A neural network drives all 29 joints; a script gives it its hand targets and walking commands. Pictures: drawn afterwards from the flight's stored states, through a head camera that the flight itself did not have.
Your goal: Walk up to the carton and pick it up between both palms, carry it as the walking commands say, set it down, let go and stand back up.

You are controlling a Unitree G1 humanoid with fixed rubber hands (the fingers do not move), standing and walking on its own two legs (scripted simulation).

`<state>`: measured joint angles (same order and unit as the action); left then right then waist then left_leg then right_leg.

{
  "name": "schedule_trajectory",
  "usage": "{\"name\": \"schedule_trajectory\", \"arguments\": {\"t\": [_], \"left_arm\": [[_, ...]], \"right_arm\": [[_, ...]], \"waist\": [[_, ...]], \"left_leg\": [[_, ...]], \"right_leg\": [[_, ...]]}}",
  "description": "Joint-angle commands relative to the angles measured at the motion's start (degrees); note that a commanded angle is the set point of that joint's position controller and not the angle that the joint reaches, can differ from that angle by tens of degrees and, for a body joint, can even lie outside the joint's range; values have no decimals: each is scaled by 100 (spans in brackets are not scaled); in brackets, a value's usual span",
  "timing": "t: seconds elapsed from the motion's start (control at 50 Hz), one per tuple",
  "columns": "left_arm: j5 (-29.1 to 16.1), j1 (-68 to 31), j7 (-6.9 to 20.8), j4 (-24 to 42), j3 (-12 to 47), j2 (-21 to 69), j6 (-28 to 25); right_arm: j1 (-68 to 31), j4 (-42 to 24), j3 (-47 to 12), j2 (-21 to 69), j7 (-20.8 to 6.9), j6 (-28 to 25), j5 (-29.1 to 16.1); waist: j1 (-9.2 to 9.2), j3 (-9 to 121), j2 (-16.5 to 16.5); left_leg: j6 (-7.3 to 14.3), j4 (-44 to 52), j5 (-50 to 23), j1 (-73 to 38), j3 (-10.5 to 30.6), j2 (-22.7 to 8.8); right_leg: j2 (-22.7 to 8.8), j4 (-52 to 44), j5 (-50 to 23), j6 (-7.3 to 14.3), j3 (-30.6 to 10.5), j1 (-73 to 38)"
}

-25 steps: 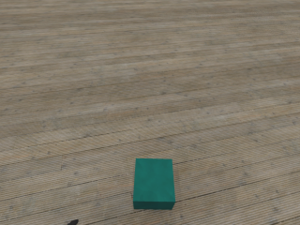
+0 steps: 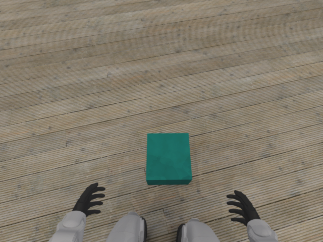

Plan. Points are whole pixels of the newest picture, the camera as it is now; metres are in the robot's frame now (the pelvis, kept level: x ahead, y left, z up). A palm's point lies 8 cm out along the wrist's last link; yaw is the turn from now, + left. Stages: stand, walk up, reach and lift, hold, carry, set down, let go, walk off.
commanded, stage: reach and lift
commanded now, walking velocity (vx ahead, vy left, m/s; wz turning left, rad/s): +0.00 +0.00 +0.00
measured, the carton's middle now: (167, 159) +0.47 -0.02 -0.66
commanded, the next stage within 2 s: none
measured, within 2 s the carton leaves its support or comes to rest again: neither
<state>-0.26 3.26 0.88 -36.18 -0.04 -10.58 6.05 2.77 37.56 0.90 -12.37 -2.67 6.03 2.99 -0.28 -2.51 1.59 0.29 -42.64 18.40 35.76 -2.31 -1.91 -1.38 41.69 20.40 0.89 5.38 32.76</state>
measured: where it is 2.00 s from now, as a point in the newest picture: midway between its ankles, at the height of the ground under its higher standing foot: outside the picture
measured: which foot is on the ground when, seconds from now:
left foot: down 0.00-1.00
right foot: down 0.00-1.00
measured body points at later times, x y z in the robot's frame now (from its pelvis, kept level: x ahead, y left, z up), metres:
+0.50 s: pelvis -0.06 +0.00 -0.05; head +0.13 +0.00 +0.36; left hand +0.31 +0.20 -0.14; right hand +0.32 -0.20 -0.15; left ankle +0.02 +0.11 -0.71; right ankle +0.00 -0.11 -0.71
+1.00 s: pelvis -0.06 +0.00 -0.08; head +0.25 +0.00 +0.25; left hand +0.45 +0.18 -0.19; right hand +0.46 -0.20 -0.19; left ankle +0.02 +0.11 -0.71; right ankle +0.00 -0.11 -0.71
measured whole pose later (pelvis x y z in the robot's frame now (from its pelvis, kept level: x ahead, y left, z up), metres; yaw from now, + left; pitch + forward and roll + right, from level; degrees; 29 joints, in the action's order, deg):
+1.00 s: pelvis -0.06 +0.00 -0.08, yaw -2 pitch +42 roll -1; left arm -2.9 -58.0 -5.9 -42.1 -12.6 -13.6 8.6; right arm -64.1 52.0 10.4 -16.3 1.7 7.3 -3.0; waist 0.3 -1.2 0.8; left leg 0.7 -57.0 15.2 83.8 -2.2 -2.8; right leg -1.4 57.4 17.8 1.8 4.9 81.6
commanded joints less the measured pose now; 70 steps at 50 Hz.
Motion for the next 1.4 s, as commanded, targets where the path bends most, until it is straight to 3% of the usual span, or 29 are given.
{"name": "schedule_trajectory", "arguments": {"t": [0.0, 0.04, 0.14, 0.26, 0.32, 0.36, 0.38, 0.4, 0.42, 0.44, 0.46, 0.48, 0.52, 0.62, 0.66, 0.68, 0.76, 0.8, 0.88, 1.0, 1.12, 1.18, 1.2, 1.24, 1.28, 1.3, 1.34, 1.36, 1.38], "left_arm": [[-185, -799, -219, 975, -964, -613, -262], [-348, -1261, -333, 1043, -834, -256, -263], [-395, -3067, -530, 1472, -1049, -798, -4], [-440, -4077, -486, 696, -1091, -1069, 606], [-552, -4642, -515, 690, -800, -753, 785], [-540, -4623, -531, -74, -891, -636, 901], [-446, -5046, -518, 97, -1050, -543, 840], [-561, -4924, -537, -249, -850, -355, 901], [-325, -4958, -555, -86, -1211, -545, 821], [-319, -5055, -579, -352, -1207, -457, 802], [-194, -5249, -593, -107, -1459, -593, 694], [-196, -5598, -646, -63, -1406, -478, 588], [-35, -5068, -698, -291, -1695, -617, 444], [-296, -6447, -797, 134, -1571, -750, 278], [-346, -6970, -787, 788, -1702, -1098, 148], [-362, -7044, -746, 618, -1714, -1103, 136], [-328, -6945, -723, 264, -1735, -1132, 105], [-440, -7293, -719, -539, -1712, -737, 112], [-231, -8065, -636, -633, -2063, -1137, 89], [-132, -8288, -578, -1126, -2134, -1065, 170], [-7, -7763, -468, -671, -2378, -1004, -100], [-3, -7817, -401, -505, -2147, -849, -213], [-10, -8051, -475, 288, -2206, -1074, -212], [45, -8083, -519, -833, -2123, -864, -211], [-40, -8369, -574, -563, -1843, -737, -184], [-4, -8513, -597, -231, -1960, -878, -151], [-81, -8564, -645, -1003, -1915, -942, -93], [71, -8528, -707, -716, -2111, -1097, -76], [-41, -8758, -690, -1036, -2009, -1088, -52]], "right_arm": [[-1014, -689, 976, -498, 215, -356, -305], [-1516, -715, 1132, -883, 230, -423, -163], [-2833, -763, 1045, -993, 261, -8, -547], [-3845, -264, 1110, -946, 411, 649, -410], [-4298, 109, 1178, -953, 379, 798, -419], [-4878, 377, 1231, -1093, 328, 832, -324], [-5216, 255, 1368, -1134, 327, 778, -327], [-5228, 567, 1348, -1193, 272, 744, -333], [-5456, 223, 1302, -1042, 266, 701, -299], [-5396, 651, 1453, -1301, 256, 665, -36], [-5675, 471, 1455, -1200, 266, 539, -329], [-6044, 668, 1597, -1358, 253, 431, -272], [-5688, 743, 1572, -1228, 302, 304, -181], [-6811, 719, 1655, -1517, 358, 95, -484], [-7149, 240, 1541, -1427, 417, 42, -787], [-7494, -102, 1459, -1431, 442, 9, -820], [-7507, 83, 1619, -1439, 524, -33, -763], [-7819, 900, 1863, -1393, 502, -75, -480], [-8425, 971, 1702, -1285, 487, -33, -619], [-8812, 1225, 2172, -1643, 431, -33, -296], [-8042, 1084, 2067, -1310, 359, -223, -225], [-8019, 1052, 2220, -1420, 319, -341, -166], [-8429, -28, 2076, -1392, 312, -345, -406], [-8189, 1288, 2264, -1563, 297, -334, -354], [-8637, 1134, 2180, -1563, 223, -360, -552], [-8485, 1179, 2361, -1768, 252, -365, -336], [-8577, 1928, 2136, -1619, 235, -245, -470], [-8898, 1360, 2205, -1819, 309, -267, -363], [-8973, 2024, 2292, -1909, 276, -227, -397]], "waist": [[130, 3263, -151], [6, 3457, -381], [224, 3756, -40], [-22, 2966, -307], [-41, 3100, 181], [-153, 2919, -200], [48, 2890, 104], [-202, 2905, 68], [50, 2887, 0], [-93, 3089, -31], [178, 3740, 132], [-69, 3651, 72], [57, 4304, -209], [-88, 5869, 126], [190, 6724, 192], [109, 6868, -209], [-32, 7331, -255], [-168, 6035, -289], [243, 6310, -106], [-147, 6257, -30], [10, 7126, -251], [-161, 7021, -149], [49, 8200, -194], [-14, 6453, 469], [71, 6504, 631], [-172, 6872, 287], [-34, 6142, 413], [54, 6536, 365], [-119, 6047, 386]], "left_leg": [[-64, -711, -3114, -360, 496, 285], [-66, -842, -2827, -164, 518, 332], [-3, -732, -1164, -133, 343, 357], [-8, -782, 216, 949, 151, 345], [-52, -660, 76, 957, 215, 291], [-107, -718, 319, 998, 272, 329], [-133, -671, 88, 1066, 284, 271], [-162, -756, 93, 924, 378, 283], [-172, -830, -231, 1162, 286, 303], [-215, -783, -106, 1331, 235, 344], [-187, -847, -432, 1007, 263, 287], [-277, -990, -595, 1481, 283, 365], [-237, -1150, -1507, 1369, 292, 401], [-190, -1577, -2306, 845, 437, 398], [-159, -1607, -2546, 917, 334, 475], [-74, -1561, -2536, 1264, 331, 514], [24, -1667, -3103, 1546, 377, 548], [-24, -1614, -2444, 2470, 477, 497], [-34, -1563, -2588, 2068, 397, 531], [-52, -1683, -2896, 1869, 589, 502], [-77, -2003, -4001, 1768, 644, 502], [-71, -2261, -4043, 2285, 720, 496], [-25, -2441, -4255, 1545, 668, 546], [-82, -2612, -3655, 1848, 669, 476], [-114, -2664, -3002, 1619, 728, 383], [-139, -2954, -3198, 1672, 757, 415], [-122, -3247, -2789, 2365, 722, 435], [-146, -3315, -2792, 2229, 698, 420], [-176, -3531, -2048, 2994, 635, 424]], "right_leg": [[240, 843, -3224, -130, -738, 187], [234, 843, -2887, -79, -748, 387], [284, 888, -1221, -48, -734, 796], [226, 582, 50, -16, -924, 1251], [295, 762, 18, 85, -735, 1497], [343, 822, 426, 61, -497, 1805], [341, 757, 260, 126, -672, 2087], [401, 920, 269, 143, -484, 2368], [375, 987, 8, 72, -489, 2501], [384, 968, -2, 105, -438, 2366], [338, 1031, -399, 83, -660, 2216], [420, 1202, -603, 103, -569, 2555], [457, 1392, -1414, -49, -578, 2286], [488, 1652, -1983, 5, -647, 2262], [442, 1538, -2556, 20, -876, 1763], [446, 1527, -2949, -62, -894, 1263], [440, 1729, -3987, -112, -968, 951], [461, 1910, -3109, -99, -855, 1911], [446, 1609, -2959, -116, -894, 1981], [518, 1641, -2857, -48, -716, 2700], [491, 1833, -3989, -14, -844, 2312], [504, 2181, -4062, 29, -858, 2880], [601, 2366, -4034, -66, -767, 2369], [585, 2440, -2721, -67, -684, 4467], [547, 2443, -1683, 31, -652, 5196], [574, 2633, -1788, 39, -569, 5363], [564, 2976, -1534, 39, -672, 5799], [606, 3130, -1480, -37, -579, 5745], [592, 3328, -1012, 44, -612, 6029]]}}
